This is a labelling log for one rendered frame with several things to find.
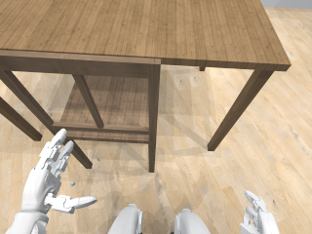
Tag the robot thigh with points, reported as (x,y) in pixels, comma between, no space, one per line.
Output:
(128,221)
(190,223)

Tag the table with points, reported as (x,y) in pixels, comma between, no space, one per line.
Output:
(236,34)

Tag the right robot hand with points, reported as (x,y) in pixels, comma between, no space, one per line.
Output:
(264,222)

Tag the left robot hand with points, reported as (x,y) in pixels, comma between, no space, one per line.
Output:
(36,195)

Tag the left robot thigh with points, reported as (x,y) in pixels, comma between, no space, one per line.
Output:
(128,221)

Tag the robot left forearm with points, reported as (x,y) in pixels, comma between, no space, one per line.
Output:
(29,222)

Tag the right robot thigh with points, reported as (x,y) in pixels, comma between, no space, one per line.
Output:
(190,223)

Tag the chair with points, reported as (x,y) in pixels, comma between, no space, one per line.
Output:
(113,99)

